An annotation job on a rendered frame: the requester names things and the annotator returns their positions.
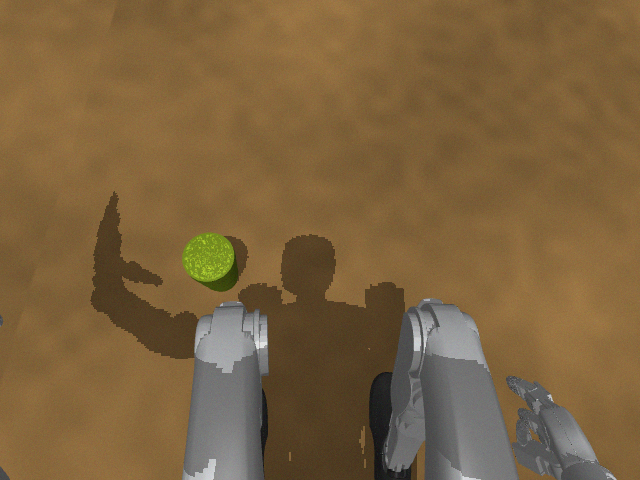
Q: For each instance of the right robot arm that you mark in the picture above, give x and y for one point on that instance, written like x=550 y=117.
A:
x=586 y=471

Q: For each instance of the cup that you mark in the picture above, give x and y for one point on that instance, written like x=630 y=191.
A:
x=210 y=259

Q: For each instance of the right robot hand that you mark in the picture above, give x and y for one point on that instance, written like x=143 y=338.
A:
x=563 y=442

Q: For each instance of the right robot foot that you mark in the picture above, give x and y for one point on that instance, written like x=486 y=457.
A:
x=380 y=410

